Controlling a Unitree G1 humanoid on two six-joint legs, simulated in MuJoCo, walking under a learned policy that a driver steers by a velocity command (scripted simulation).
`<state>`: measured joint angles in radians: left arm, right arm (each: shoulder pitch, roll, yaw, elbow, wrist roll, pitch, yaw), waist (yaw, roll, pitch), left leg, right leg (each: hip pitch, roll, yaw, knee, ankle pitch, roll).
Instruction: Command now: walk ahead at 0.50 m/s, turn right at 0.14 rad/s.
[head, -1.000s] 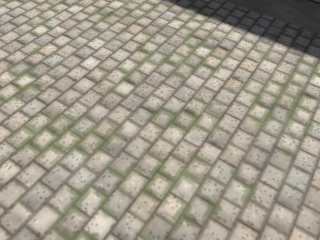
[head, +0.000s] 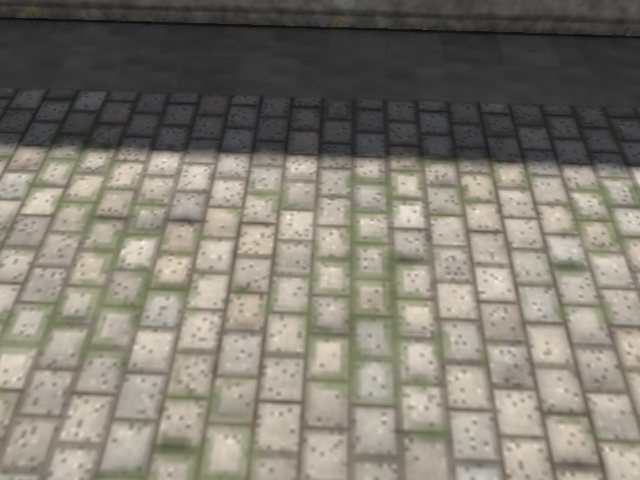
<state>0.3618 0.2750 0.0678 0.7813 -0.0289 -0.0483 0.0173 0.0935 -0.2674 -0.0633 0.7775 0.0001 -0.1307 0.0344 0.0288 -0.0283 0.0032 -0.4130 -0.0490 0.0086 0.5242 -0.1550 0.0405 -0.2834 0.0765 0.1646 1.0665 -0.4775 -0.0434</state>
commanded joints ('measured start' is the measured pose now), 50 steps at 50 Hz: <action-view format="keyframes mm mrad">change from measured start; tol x32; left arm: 1 -96 125 20 -116 23 -33 -3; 50 -127 143 22 -80 43 32 20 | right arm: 1 136 -107 -24 -8 2 19 -1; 50 40 -198 -51 -255 -14 127 -29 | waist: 1 -74 81 -10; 18 -20 139 -41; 21 59 -317 -330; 30 -41 -52 36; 43 -10 346 -340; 50 6 119 -149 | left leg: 1 383 322 -493 -290 -210 197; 17 242 222 -350 -205 53 130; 23 -421 100 -135 728 -306 -16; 41 193 0 61 -24 158 66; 43 665 430 -625 -12 846 371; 50 124 218 -355 -200 280 221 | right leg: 1 -477 -126 -41 165 101 1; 18 69 -81 -118 -660 415 24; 21 664 -533 539 -722 170 -210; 27 167 -342 44 -893 369 -140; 40 233 -323 -312 -560 953 -45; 41 187 -269 -338 -375 901 -8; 43 -346 -26 -228 283 -286 122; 50 -259 -117 -93 71 81 100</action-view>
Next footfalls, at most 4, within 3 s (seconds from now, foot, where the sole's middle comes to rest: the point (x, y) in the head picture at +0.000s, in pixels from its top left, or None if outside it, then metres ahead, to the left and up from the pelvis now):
0.38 right None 0.36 -0.12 -0.76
0.84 left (247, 464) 0.51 0.19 -0.76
1.30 right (341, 417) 0.62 0.00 -0.76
1.78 left None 0.47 0.28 -0.76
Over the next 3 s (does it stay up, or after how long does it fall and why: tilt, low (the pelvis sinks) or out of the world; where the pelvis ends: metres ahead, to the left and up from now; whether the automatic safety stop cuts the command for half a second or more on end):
stays up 0.63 0.76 0.01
